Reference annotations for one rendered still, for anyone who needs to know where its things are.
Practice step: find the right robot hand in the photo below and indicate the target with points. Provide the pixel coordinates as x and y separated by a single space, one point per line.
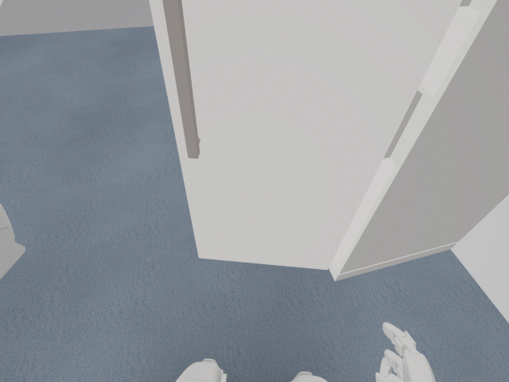
412 367

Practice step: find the handle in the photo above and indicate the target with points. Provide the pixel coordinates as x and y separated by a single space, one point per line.
179 51

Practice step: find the robot right shin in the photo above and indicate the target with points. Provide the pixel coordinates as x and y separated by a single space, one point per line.
302 374

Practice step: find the fridge door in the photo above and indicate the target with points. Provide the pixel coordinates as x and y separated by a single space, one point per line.
297 103

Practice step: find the left robot hand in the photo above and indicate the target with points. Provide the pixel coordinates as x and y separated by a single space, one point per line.
10 251

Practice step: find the robot left thigh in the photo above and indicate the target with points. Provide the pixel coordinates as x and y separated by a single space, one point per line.
202 372

